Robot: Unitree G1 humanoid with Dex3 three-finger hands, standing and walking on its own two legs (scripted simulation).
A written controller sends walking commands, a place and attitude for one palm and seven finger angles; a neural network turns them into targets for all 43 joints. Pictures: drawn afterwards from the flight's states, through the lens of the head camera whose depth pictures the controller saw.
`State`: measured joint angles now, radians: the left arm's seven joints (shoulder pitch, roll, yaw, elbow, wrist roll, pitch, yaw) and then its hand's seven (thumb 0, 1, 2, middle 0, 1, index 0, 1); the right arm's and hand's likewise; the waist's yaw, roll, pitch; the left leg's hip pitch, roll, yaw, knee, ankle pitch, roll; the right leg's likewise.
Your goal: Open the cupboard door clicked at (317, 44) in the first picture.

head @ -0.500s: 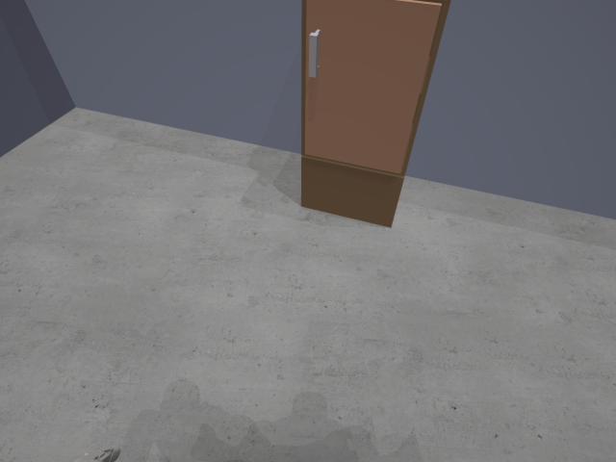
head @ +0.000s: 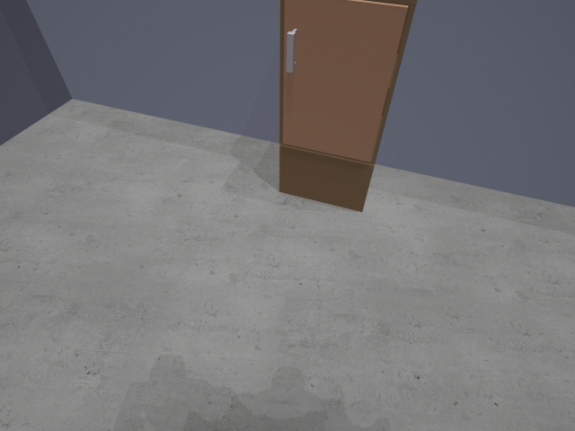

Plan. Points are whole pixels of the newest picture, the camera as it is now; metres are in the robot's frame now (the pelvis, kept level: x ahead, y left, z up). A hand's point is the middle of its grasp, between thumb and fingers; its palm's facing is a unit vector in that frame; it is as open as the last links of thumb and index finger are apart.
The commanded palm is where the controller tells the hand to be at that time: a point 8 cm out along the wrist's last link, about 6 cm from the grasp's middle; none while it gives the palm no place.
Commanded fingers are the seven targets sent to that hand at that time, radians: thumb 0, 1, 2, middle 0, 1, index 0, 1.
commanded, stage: stand and wait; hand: left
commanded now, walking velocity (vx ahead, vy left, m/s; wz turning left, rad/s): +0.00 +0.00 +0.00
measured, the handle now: (292, 50) +1.31 +0.06 -0.02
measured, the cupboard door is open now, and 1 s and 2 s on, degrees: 0 0 0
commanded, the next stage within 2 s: look at it before walking up in 0.32 s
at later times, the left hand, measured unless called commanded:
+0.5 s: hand out of the picture +0.07 +0.24 -0.15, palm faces -0.04 -0.94 -0.34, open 7.3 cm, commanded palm none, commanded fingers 0.00 0.90 0.90 -0.20 -0.30 -0.20 -0.30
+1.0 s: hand out of the picture +0.07 +0.25 -0.15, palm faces -0.03 -0.94 -0.34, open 7.3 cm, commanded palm none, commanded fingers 0.00 0.90 0.90 -0.20 -0.30 -0.20 -0.30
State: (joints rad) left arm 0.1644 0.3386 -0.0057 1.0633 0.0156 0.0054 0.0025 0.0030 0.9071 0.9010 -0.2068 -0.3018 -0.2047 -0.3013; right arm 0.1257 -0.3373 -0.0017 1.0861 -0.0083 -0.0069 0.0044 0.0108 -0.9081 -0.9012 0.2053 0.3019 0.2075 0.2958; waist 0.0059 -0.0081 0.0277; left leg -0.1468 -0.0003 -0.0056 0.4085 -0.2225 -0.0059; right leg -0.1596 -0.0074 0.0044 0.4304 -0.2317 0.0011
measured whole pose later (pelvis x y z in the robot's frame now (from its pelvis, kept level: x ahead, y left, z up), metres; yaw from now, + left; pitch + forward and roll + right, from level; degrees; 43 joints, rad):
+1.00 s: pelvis +0.00 +0.00 +0.00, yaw +0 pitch -2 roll +0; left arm 0.15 0.35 -0.01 1.09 0.02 0.00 0.00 0.00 0.91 0.90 -0.21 -0.30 -0.20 -0.30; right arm 0.11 -0.34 0.00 1.12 0.00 -0.01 0.01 0.01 -0.91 -0.90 0.20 0.30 0.21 0.30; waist 0.01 -0.01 0.03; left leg -0.13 0.00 0.00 0.36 -0.20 -0.01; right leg -0.15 0.00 0.01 0.38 -0.20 0.00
